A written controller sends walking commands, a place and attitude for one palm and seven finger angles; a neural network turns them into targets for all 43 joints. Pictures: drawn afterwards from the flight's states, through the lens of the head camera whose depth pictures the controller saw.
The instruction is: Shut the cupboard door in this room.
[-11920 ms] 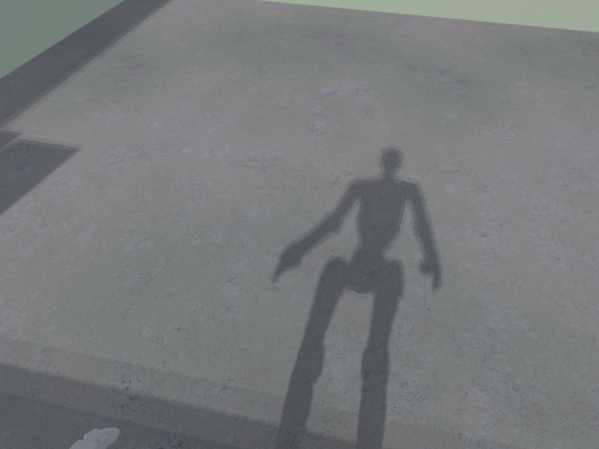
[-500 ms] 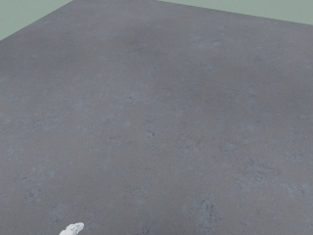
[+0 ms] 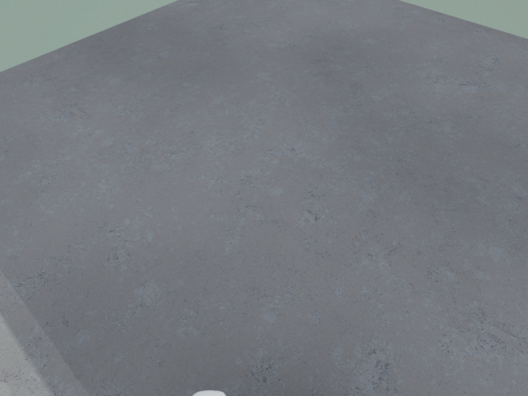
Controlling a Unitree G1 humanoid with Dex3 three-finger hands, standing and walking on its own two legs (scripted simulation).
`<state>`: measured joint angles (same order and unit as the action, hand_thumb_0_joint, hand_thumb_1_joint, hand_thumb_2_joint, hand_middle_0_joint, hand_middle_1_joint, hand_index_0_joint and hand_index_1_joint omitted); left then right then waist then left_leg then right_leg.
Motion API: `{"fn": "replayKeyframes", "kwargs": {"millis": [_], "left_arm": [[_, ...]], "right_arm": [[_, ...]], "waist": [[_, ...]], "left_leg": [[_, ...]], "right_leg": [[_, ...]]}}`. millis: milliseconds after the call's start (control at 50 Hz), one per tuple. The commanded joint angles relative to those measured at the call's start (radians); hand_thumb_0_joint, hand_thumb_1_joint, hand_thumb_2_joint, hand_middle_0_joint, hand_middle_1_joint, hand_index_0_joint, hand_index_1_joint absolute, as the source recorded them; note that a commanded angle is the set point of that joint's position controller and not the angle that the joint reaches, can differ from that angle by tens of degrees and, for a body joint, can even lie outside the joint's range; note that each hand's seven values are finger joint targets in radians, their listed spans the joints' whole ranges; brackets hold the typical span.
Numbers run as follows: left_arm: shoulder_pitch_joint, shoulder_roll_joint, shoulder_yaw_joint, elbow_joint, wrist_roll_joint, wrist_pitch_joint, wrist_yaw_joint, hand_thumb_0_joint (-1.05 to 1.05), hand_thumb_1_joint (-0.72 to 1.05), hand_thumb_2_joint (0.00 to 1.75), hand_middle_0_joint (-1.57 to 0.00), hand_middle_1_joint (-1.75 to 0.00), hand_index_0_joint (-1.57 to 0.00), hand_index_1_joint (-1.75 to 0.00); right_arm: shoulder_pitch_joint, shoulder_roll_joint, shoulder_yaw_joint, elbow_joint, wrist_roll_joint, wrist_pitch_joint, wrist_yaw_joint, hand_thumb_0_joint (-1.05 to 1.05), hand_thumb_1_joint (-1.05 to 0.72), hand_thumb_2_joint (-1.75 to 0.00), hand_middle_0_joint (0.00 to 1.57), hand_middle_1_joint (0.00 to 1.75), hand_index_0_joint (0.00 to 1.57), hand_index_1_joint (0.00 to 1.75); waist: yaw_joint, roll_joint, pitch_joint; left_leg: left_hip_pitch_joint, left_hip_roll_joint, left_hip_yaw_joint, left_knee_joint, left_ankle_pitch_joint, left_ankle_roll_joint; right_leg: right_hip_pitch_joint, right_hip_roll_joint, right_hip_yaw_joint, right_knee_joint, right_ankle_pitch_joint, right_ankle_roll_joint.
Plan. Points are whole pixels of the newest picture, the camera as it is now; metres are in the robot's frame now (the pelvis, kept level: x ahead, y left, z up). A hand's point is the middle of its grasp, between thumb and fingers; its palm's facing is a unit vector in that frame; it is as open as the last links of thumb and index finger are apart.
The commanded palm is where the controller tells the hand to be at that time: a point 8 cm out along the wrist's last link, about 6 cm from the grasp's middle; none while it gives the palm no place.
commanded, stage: turn or walk to find it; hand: left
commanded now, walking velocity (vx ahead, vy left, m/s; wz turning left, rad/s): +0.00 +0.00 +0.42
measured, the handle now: out of the picture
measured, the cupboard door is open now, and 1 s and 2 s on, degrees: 89 89 89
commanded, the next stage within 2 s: none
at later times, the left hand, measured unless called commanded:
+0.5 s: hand out of the picture +0.06 +0.24 -0.15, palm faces +0.19 -0.95 -0.25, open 7.3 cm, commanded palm none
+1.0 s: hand out of the picture -0.09 +0.21 -0.17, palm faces +0.45 -0.86 -0.25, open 7.3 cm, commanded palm none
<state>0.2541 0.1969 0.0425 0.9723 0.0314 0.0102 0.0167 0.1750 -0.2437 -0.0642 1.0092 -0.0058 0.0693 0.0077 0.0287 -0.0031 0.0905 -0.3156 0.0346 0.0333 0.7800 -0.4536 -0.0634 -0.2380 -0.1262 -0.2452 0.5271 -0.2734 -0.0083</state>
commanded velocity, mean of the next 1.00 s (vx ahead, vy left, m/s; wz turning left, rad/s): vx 0.00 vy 0.00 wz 0.42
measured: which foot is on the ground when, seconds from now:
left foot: up 0.00-0.04, down 0.06-0.58, up 0.60-1.00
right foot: down 0.00-0.06, up 0.08-0.56, down 0.58-1.00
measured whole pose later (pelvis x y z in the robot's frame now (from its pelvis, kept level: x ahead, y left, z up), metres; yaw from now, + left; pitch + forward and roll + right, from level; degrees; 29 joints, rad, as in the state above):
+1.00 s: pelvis -0.04 +0.01 +0.00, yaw +26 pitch +0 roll +1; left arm 0.23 0.21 0.05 0.96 0.03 0.02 0.01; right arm 0.17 -0.24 -0.06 0.99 -0.01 0.06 0.01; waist 0.02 -0.01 0.10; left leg -0.29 0.03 0.05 0.68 -0.39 -0.06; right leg -0.24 -0.15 -0.23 0.58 -0.31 0.02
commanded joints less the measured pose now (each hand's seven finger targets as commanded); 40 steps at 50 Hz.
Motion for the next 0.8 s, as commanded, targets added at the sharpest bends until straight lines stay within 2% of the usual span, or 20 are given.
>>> {"fn": "replayKeyframes", "kwargs": {"millis": [0,20,40,60,80,100,120,180,360,440,500,520,540,560,580,600,620,660,700,780], "left_arm": [[0.019,0.21,0.058,-0.034,-0.013,-0.004,0.013,0.0,0.9,0.9,-0.2,-0.3,-0.2,-0.3],[0.037,0.167,0.051,-0.052,-0.021,0.006,0.008,0.0,0.9,0.9,-0.2,-0.3,-0.2,-0.3],[0.009,0.106,0.03,-0.088,-0.021,0.012,0.002,0.0,0.9,0.9,-0.2,-0.3,-0.2,-0.3],[-0.061,0.123,0.023,-0.103,-0.01,0.029,0.011,0.0,0.9,0.9,-0.2,-0.3,-0.2,-0.3],[-0.1,0.12,0.03,-0.097,-0.011,0.032,0.01,0.0,0.9,0.9,-0.2,-0.3,-0.2,-0.3],[-0.099,0.132,0.035,-0.082,-0.014,0.031,0.003,0.0,0.9,0.9,-0.2,-0.3,-0.2,-0.3],[-0.07,0.13,0.036,-0.063,-0.013,0.028,-0.002,0.0,0.9,0.9,-0.2,-0.3,-0.2,-0.3],[-0.031,0.134,0.032,-0.044,-0.014,0.023,-0.006,0.0,0.9,0.9,-0.2,-0.3,-0.2,-0.3],[-0.137,0.119,0.025,-0.109,-0.018,0.02,0.003,0.0,0.9,0.9,-0.2,-0.3,-0.2,-0.3],[-0.119,0.103,0.022,-0.119,-0.023,0.015,0.005,0.0,0.9,0.9,-0.2,-0.3,-0.2,-0.3],[-0.052,0.11,0.027,-0.108,-0.026,0.003,0.008,0.0,0.9,0.9,-0.2,-0.3,-0.2,-0.3],[-0.022,0.127,0.029,-0.1,-0.026,-0.006,0.011,0.0,0.9,0.9,-0.2,-0.3,-0.2,-0.3],[-0.003,0.18,0.039,-0.095,-0.016,-0.016,0.017,0.0,0.9,0.9,-0.2,-0.3,-0.2,-0.3],[0.013,0.251,0.053,-0.099,-0.006,-0.021,0.023,0.0,0.9,0.9,-0.2,-0.3,-0.2,-0.3],[0.007,0.255,0.06,-0.11,-0.014,-0.019,0.023,0.0,0.9,0.9,-0.2,-0.3,-0.2,-0.3],[-0.043,0.23,0.057,-0.121,-0.015,-0.014,0.025,0.0,0.9,0.9,-0.2,-0.3,-0.2,-0.3],[-0.094,0.198,0.046,-0.131,-0.016,-0.013,0.022,0.0,0.9,0.9,-0.2,-0.3,-0.2,-0.3],[-0.148,0.151,0.034,-0.144,-0.016,-0.017,0.02,0.0,0.9,0.9,-0.2,-0.3,-0.2,-0.3],[-0.114,0.144,0.033,-0.135,-0.013,-0.024,0.019,0.0,0.9,0.9,-0.2,-0.3,-0.2,-0.3],[-0.037,0.174,0.043,-0.102,-0.006,-0.024,0.02,0.0,0.9,0.9,-0.2,-0.3,-0.2,-0.3]], "right_arm": [[0.052,-0.067,-0.005,-0.072,-0.003,-0.05,-0.001,0.0,-0.9,-0.9,0.2,0.3,0.2,0.3],[0.066,-0.147,-0.022,-0.075,-0.01,-0.059,-0.002,0.0,-0.9,-0.9,0.2,0.3,0.2,0.3],[0.095,-0.239,-0.042,-0.081,-0.014,-0.056,-0.005,0.0,-0.9,-0.9,0.2,0.3,0.2,0.3],[0.121,-0.239,-0.043,-0.065,-0.014,-0.051,-0.013,0.0,-0.9,-0.9,0.2,0.3,0.2,0.3],[0.09,-0.216,-0.039,-0.066,-0.017,-0.052,-0.024,0.0,-0.9,-0.9,0.2,0.3,0.2,0.3],[0.036,-0.191,-0.029,-0.081,-0.017,-0.052,-0.028,0.0,-0.9,-0.9,0.2,0.3,0.2,0.3],[-0.013,-0.168,-0.02,-0.093,-0.016,-0.055,-0.029,0.0,-0.9,-0.9,0.2,0.3,0.2,0.3],[-0.014,-0.158,-0.018,-0.105,-0.009,-0.066,-0.028,0.0,-0.9,-0.9,0.2,0.3,0.2,0.3],[0.063,-0.157,-0.036,-0.101,-0.017,-0.058,-0.024,0.0,-0.9,-0.9,0.2,0.3,0.2,0.3],[0.043,-0.16,-0.04,-0.112,-0.022,-0.051,-0.022,0.0,-0.9,-0.9,0.2,0.3,0.2,0.3],[0.029,-0.151,-0.044,-0.118,-0.017,-0.049,-0.019,0.0,-0.9,-0.9,0.2,0.3,0.2,0.3],[0.033,-0.137,-0.041,-0.119,-0.01,-0.05,-0.018,0.0,-0.9,-0.9,0.2,0.3,0.2,0.3],[0.052,-0.091,-0.036,-0.121,-0.002,-0.053,-0.012,0.0,-0.9,-0.9,0.2,0.3,0.2,0.3],[0.049,-0.042,-0.026,-0.146,-0.001,-0.053,-0.005,0.0,-0.9,-0.9,0.2,0.3,0.2,0.3],[0.026,-0.083,-0.04,-0.148,-0.012,-0.034,-0.012,0.0,-0.9,-0.9,0.2,0.3,0.2,0.3],[0.018,-0.086,-0.044,-0.132,-0.016,-0.02,-0.009,0.0,-0.9,-0.9,0.2,0.3,0.2,0.3],[0.04,-0.082,-0.046,-0.11,-0.017,-0.014,-0.003,0.0,-0.9,-0.9,0.2,0.3,0.2,0.3],[0.1,-0.064,-0.042,-0.077,-0.018,-0.01,0.007,0.0,-0.9,-0.9,0.2,0.3,0.2,0.3],[0.101,-0.06,-0.039,-0.074,-0.018,-0.008,0.009,0.0,-0.9,-0.9,0.2,0.3,0.2,0.3],[0.034,-0.05,-0.026,-0.086,-0.014,-0.013,0.007,0.0,-0.9,-0.9,0.2,0.3,0.2,0.3]], "waist": [[-0.042,-0.135,-0.169],[-0.051,0.066,-0.181],[-0.072,0.309,-0.144],[-0.102,0.272,-0.139],[-0.092,0.251,-0.099],[-0.069,0.205,-0.052],[-0.04,0.166,-0.05],[-0.031,0.122,-0.108],[-0.071,0.133,-0.107],[-0.056,0.154,-0.123],[-0.02,0.143,-0.154],[-0.006,0.105,-0.177],[-0.001,-0.03,-0.189],[0.01,-0.249,-0.162],[0.023,-0.24,-0.147],[0.0,-0.203,-0.09],[-0.03,-0.134,-0.054],[-0.068,-0.116,-0.053],[-0.053,-0.163,-0.058],[-0.014,-0.162,-0.071]], "left_leg": [[0.164,0.0,0.044,-0.383,0.253,0.033],[0.308,0.15,-0.15,-0.442,0.403,0.094],[0.335,0.364,-0.385,-0.468,0.687,0.208],[0.241,0.376,-0.369,-0.472,0.636,0.25],[0.209,0.333,-0.363,-0.474,0.61,0.248],[0.174,0.287,-0.316,-0.474,0.596,0.238],[0.178,0.246,-0.263,-0.466,0.621,0.224],[0.239,0.199,-0.2,-0.447,0.715,0.215],[0.252,0.205,-0.329,-0.428,0.697,0.248],[0.177,0.179,-0.369,-0.406,0.676,0.238],[0.107,0.136,-0.374,-0.351,0.64,0.203],[0.051,0.102,-0.363,-0.304,0.567,0.167],[-0.101,0.034,-0.288,-0.207,0.373,0.109],[-0.259,-0.104,-0.114,-0.014,-0.012,0.043],[-0.231,-0.078,-0.127,0.183,-0.137,0.041],[-0.228,-0.061,-0.145,0.318,-0.1,0.042],[-0.237,-0.045,-0.135,0.397,-0.031,0.039],[-0.233,-0.022,-0.103,0.445,0.068,0.021],[-0.229,-0.014,-0.083,0.438,0.093,0.004],[-0.21,0.004,-0.043,0.278,0.028,-0.013]], "right_leg": [[0.081,-0.202,0.122,0.025,0.38,-0.043],[-0.115,-0.113,0.066,0.181,0.134,0.026],[-0.319,-0.01,0.064,0.365,-0.341,0.081],[-0.287,-0.009,0.162,0.476,-0.363,0.074],[-0.324,0.0,0.198,0.542,-0.317,0.075],[-0.331,-0.005,0.219,0.575,-0.24,0.075],[-0.323,0.0,0.217,0.59,-0.177,0.082],[-0.299,0.013,0.215,0.581,-0.12,0.097],[-0.266,0.048,0.23,0.399,-0.173,0.102],[-0.145,0.083,0.215,0.236,-0.168,0.083],[0.011,0.1,0.199,0.006,-0.025,0.071],[0.119,0.079,0.212,-0.138,0.074,0.066],[0.267,-0.06,0.33,-0.201,0.111,0.028],[0.309,-0.293,0.534,-0.229,0.234,-0.079],[0.155,-0.371,0.565,-0.258,0.211,-0.161],[0.061,-0.321,0.529,-0.275,0.125,-0.167],[0.026,-0.262,0.446,-0.268,0.091,-0.144],[0.026,-0.189,0.301,-0.239,0.149,-0.102],[0.044,-0.177,0.263,-0.234,0.195,-0.098],[0.123,-0.211,0.239,-0.202,0.306,-0.12]]}}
